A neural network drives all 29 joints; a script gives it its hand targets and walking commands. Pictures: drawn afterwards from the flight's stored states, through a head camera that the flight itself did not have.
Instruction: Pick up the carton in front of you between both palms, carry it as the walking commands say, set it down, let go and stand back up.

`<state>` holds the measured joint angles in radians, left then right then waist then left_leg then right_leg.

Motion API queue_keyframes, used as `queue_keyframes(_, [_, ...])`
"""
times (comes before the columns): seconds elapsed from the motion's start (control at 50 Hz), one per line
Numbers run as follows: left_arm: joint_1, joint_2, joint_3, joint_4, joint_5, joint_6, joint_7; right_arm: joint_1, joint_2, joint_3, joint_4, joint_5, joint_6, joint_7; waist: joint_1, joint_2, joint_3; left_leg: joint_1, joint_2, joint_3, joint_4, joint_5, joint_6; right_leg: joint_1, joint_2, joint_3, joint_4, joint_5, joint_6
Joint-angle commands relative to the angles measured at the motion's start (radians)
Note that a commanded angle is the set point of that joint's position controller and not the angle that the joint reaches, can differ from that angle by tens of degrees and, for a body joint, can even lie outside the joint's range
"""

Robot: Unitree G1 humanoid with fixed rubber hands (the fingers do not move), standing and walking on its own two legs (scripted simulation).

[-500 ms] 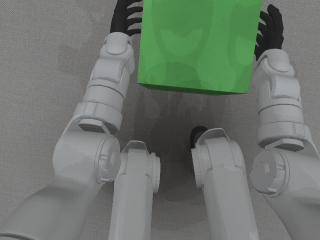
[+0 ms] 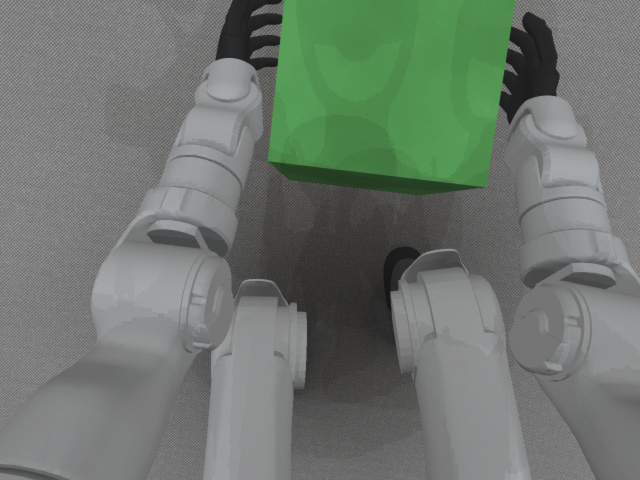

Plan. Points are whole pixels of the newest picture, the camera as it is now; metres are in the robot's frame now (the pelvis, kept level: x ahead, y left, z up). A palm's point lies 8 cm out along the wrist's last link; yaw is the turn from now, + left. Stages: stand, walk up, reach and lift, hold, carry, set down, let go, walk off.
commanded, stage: set down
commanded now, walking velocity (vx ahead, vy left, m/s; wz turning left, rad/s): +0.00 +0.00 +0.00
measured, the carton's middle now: (373, 102) +0.49 -0.10 -0.26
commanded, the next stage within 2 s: let go in 1.86 s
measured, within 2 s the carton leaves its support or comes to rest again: rests again in 0.10 s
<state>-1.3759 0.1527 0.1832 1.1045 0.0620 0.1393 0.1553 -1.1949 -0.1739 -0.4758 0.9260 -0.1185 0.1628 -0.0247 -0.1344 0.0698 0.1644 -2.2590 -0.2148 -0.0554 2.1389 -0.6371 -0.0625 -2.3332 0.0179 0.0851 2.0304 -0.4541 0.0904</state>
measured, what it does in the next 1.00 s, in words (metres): stands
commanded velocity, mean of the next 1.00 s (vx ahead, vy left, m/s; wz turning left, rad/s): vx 0.00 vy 0.00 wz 0.00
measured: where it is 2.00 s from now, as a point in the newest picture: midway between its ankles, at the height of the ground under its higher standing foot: (339, 350)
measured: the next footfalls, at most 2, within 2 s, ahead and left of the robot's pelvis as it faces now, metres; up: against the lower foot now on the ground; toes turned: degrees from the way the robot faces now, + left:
none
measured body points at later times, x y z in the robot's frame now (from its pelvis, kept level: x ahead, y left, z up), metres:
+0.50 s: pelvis -0.01 +0.00 -0.01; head +0.35 -0.03 +0.26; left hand +0.55 +0.04 -0.19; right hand +0.47 -0.26 -0.19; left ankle +0.09 +0.11 -0.36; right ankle +0.13 -0.15 -0.36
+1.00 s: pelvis -0.01 -0.01 +0.00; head +0.35 -0.04 +0.27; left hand +0.56 +0.06 -0.16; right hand +0.47 -0.31 -0.16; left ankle +0.09 +0.11 -0.36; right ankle +0.13 -0.14 -0.36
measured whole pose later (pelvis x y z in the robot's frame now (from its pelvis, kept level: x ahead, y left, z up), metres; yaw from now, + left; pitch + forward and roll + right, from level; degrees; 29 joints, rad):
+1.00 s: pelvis -0.01 -0.01 +0.00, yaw -1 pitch +39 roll +0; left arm -1.27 0.31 0.01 0.85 -0.12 0.12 0.14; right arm -1.17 -0.34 -0.28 0.91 0.22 0.01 -0.06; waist -0.12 0.02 0.26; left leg -2.20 -0.09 -0.04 2.17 -0.64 -0.05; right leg -2.31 -0.01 0.03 2.05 -0.43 0.02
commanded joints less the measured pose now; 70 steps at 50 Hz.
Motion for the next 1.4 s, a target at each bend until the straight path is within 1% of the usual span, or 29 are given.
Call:
queue_keyframes(0.0, [-0.459,-0.809,-0.239,-0.086,-0.054,-0.046,-0.227,-0.589,0.650,0.313,-0.074,0.074,-0.053,0.222,-0.086,0.087,-0.946,0.246,0.014,0.090,-0.218,0.280,0.041,0.579,0.053,-0.160,-0.060,0.336,-0.065])
queue_keyframes(0.06, [-0.448,-0.777,-0.229,-0.070,-0.042,-0.052,-0.228,-0.583,0.632,0.304,-0.051,0.078,-0.060,0.220,-0.078,0.083,-0.911,0.230,0.018,0.086,-0.212,0.274,0.046,0.560,0.054,-0.155,-0.054,0.330,-0.067])
queue_keyframes(0.12, [-0.419,-0.743,-0.204,-0.044,-0.019,-0.052,-0.229,-0.582,0.605,0.293,-0.032,0.076,-0.065,0.219,-0.062,0.073,-0.866,0.207,0.020,0.083,-0.210,0.256,0.054,0.537,0.052,-0.150,-0.052,0.306,-0.068])
queue_keyframes(0.32, [-0.381,-0.599,-0.122,0.031,0.035,-0.051,-0.235,-0.534,0.473,0.216,0.049,0.045,-0.069,0.201,-0.036,0.074,-0.730,0.163,0.033,0.070,-0.211,0.162,0.063,0.470,0.044,-0.133,-0.057,0.191,-0.081])
queue_keyframes(0.38, [-0.380,-0.558,-0.112,0.040,0.043,-0.052,-0.231,-0.515,0.436,0.192,0.070,0.038,-0.075,0.194,-0.034,0.072,-0.711,0.169,0.039,0.067,-0.210,0.148,0.062,0.468,0.041,-0.131,-0.056,0.174,-0.080])
queue_keyframes(0.46, [-0.389,-0.469,-0.115,0.030,0.042,-0.061,-0.213,-0.478,0.359,0.156,0.104,0.034,-0.095,0.172,-0.038,0.065,-0.711,0.210,0.052,0.063,-0.208,0.142,0.051,0.487,0.031,-0.138,-0.053,0.168,-0.066])
queue_keyframes(0.48, [-0.380,-0.410,-0.108,0.027,0.038,-0.065,-0.201,-0.453,0.306,0.135,0.117,0.033,-0.103,0.159,-0.041,0.061,-0.714,0.225,0.058,0.064,-0.207,0.142,0.047,0.497,0.027,-0.141,-0.052,0.168,-0.061])
queue_keyframes(0.52, [-0.330,-0.169,-0.080,0.019,0.026,-0.079,-0.151,-0.344,0.090,0.062,0.158,0.030,-0.134,0.105,-0.049,0.047,-0.726,0.264,0.077,0.064,-0.205,0.143,0.032,0.534,0.009,-0.147,-0.050,0.170,-0.049])
queue_keyframes(0.54, [-0.291,-0.015,-0.066,0.014,0.011,-0.086,-0.116,-0.279,-0.075,0.019,0.179,0.040,-0.154,0.064,-0.056,0.042,-0.735,0.283,0.088,0.061,-0.205,0.144,0.025,0.549,-0.003,-0.146,-0.050,0.177,-0.044])
queue_keyframes(0.56, [-0.260,0.131,-0.072,0.000,-0.011,-0.094,-0.076,-0.230,-0.227,0.001,0.190,0.068,-0.178,0.020,-0.061,0.027,-0.752,0.303,0.101,0.055,-0.207,0.152,0.020,0.568,-0.014,-0.145,-0.053,0.189,-0.038])
queue_keyframes(0.58, [-0.264,0.189,-0.094,0.001,-0.043,-0.095,-0.052,-0.226,-0.280,0.006,0.204,0.100,-0.196,-0.008,-0.067,0.017,-0.773,0.311,0.112,0.049,-0.203,0.164,0.017,0.577,-0.021,-0.142,-0.053,0.206,-0.035])
queue_keyframes(0.6, [-0.272,0.206,-0.116,-0.002,-0.077,-0.097,-0.043,-0.234,-0.300,0.017,0.217,0.129,-0.210,-0.021,-0.073,0.018,-0.787,0.316,0.119,0.045,-0.198,0.177,0.014,0.574,-0.026,-0.140,-0.050,0.224,-0.036])
queue_keyframes(0.66, [-0.294,0.207,-0.181,-0.058,-0.167,-0.109,-0.045,-0.268,-0.331,0.081,0.207,0.216,-0.243,-0.029,-0.085,0.055,-0.847,0.362,0.138,0.037,-0.177,0.245,0.009,0.562,-0.043,-0.130,-0.033,0.308,-0.046])
queue_keyframes(0.72, [-0.302,0.180,-0.236,-0.136,-0.221,-0.115,-0.052,-0.287,-0.334,0.145,0.169,0.290,-0.258,-0.022,-0.094,0.078,-0.929,0.421,0.148,0.036,-0.160,0.303,0.006,0.595,-0.051,-0.122,-0.027,0.381,-0.054])
queue_keyframes(0.78, [-0.291,0.202,-0.243,-0.219,-0.236,-0.111,-0.046,-0.269,-0.350,0.170,0.111,0.336,-0.253,-0.021,-0.093,0.071,-1.058,0.480,0.149,0.055,-0.146,0.319,0.003,0.691,-0.049,-0.123,-0.029,0.432,-0.056])
queue_keyframes(0.84, [-0.241,0.228,-0.214,-0.281,-0.216,-0.092,-0.034,-0.210,-0.360,0.175,0.038,0.359,-0.231,-0.025,-0.081,0.059,-1.194,0.530,0.140,0.095,-0.147,0.300,0.001,0.809,-0.037,-0.133,-0.045,0.455,-0.051])
queue_keyframes(0.88, [-0.204,0.237,-0.185,-0.326,-0.193,-0.074,-0.024,-0.169,-0.360,0.174,-0.023,0.359,-0.210,-0.031,-0.073,0.049,-1.263,0.544,0.129,0.122,-0.161,0.264,0.003,0.881,-0.026,-0.144,-0.066,0.445,-0.048])
queue_keyframes(0.94, [-0.172,0.242,-0.155,-0.406,-0.172,-0.042,-0.013,-0.118,-0.342,0.175,-0.137,0.345,-0.166,-0.043,-0.065,0.032,-1.337,0.569,0.111,0.152,-0.201,0.198,0.014,0.967,-0.008,-0.162,-0.117,0.390,-0.045])
queue_keyframes(0.98, [-0.156,0.246,-0.130,-0.416,-0.161,-0.014,-0.009,-0.103,-0.317,0.178,-0.184,0.327,-0.128,-0.049,-0.057,0.018,-1.308,0.559,0.103,0.160,-0.236,0.139,0.024,0.975,0.000,-0.167,-0.161,0.321,-0.043])
queue_keyframes(1.02, [-0.136,0.244,-0.099,-0.382,-0.152,0.007,-0.012,-0.105,-0.284,0.180,-0.198,0.306,-0.098,-0.053,-0.047,-0.007,-1.214,0.510,0.100,0.160,-0.275,0.077,0.036,0.943,0.002,-0.165,-0.203,0.243,-0.041])
queue_keyframes(1.06, [-0.112,0.233,-0.070,-0.324,-0.142,0.013,-0.023,-0.103,-0.250,0.183,-0.188,0.284,-0.084,-0.053,-0.039,-0.035,-1.118,0.448,0.098,0.155,-0.306,0.049,0.043,0.903,0.005,-0.163,-0.233,0.197,-0.037])
queue_keyframes(1.12, [-0.078,0.214,-0.039,-0.255,-0.125,-0.002,-0.041,-0.087,-0.210,0.187,-0.180,0.259,-0.086,-0.050,-0.027,-0.065,-1.068,0.394,0.097,0.149,-0.350,0.060,0.047,0.890,0.009,-0.160,-0.269,0.204,-0.030])
queue_keyframes(1.16, [-0.057,0.208,-0.026,-0.223,-0.114,-0.013,-0.049,-0.069,-0.195,0.182,-0.174,0.243,-0.089,-0.046,-0.024,-0.074,-1.069,0.385,0.095,0.143,-0.383,0.071,0.047,0.895,0.012,-0.159,-0.292,0.219,-0.027])
queue_keyframes(1.22, [-0.034,0.203,-0.014,-0.213,-0.098,-0.023,-0.056,-0.032,-0.186,0.162,-0.177,0.220,-0.092,-0.041,-0.027,-0.067,-1.100,0.407,0.092,0.137,-0.432,0.089,0.043,0.913,0.017,-0.161,-0.331,0.239,-0.027])
queue_keyframes(1.26, [-0.022,0.199,-0.016,-0.233,-0.091,-0.025,-0.058,-0.004,-0.186,0.144,-0.191,0.207,-0.091,-0.037,-0.035,-0.052,-1.137,0.441,0.090,0.134,-0.464,0.106,0.039,0.935,0.019,-0.165,-0.359,0.260,-0.029])
queue_keyframes(1.38, [0.006,0.176,-0.047,-0.373,-0.082,-0.007,-0.059,0.069,-0.200,0.112,-0.282,0.195,-0.075,-0.018,-0.059,0.020,-1.280,0.617,0.086,0.135,-0.554,0.195,0.022,1.017,0.029,-0.178,-0.446,0.354,-0.039])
